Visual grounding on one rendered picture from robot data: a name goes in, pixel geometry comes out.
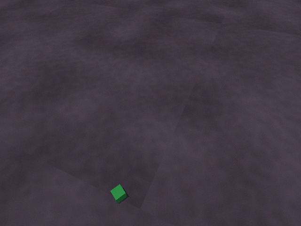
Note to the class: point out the cube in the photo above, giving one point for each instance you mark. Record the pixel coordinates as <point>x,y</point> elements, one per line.
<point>118,193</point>

